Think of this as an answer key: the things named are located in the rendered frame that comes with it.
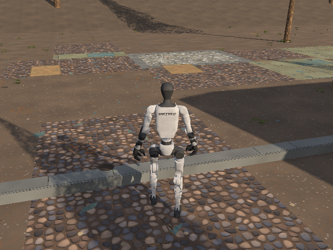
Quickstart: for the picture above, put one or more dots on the right robot upper arm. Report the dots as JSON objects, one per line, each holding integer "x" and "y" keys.
{"x": 186, "y": 119}

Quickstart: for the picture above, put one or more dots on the robot left forearm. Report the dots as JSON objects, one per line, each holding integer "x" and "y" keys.
{"x": 140, "y": 139}

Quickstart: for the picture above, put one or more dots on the left robot upper arm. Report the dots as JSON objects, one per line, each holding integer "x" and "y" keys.
{"x": 147, "y": 118}

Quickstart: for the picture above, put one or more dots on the robot right forearm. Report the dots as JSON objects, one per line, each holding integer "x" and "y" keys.
{"x": 192, "y": 137}

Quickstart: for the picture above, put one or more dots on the robot thigh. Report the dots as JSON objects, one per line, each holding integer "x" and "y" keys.
{"x": 154, "y": 152}
{"x": 179, "y": 155}

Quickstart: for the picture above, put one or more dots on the robot left thigh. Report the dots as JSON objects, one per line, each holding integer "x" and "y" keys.
{"x": 154, "y": 152}

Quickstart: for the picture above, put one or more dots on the right robot hand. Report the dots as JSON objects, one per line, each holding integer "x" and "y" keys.
{"x": 190, "y": 148}

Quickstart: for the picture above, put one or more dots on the left robot hand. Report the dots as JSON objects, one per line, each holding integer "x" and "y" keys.
{"x": 136, "y": 153}

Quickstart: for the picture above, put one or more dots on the robot right thigh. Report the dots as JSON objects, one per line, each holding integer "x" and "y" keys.
{"x": 179, "y": 155}

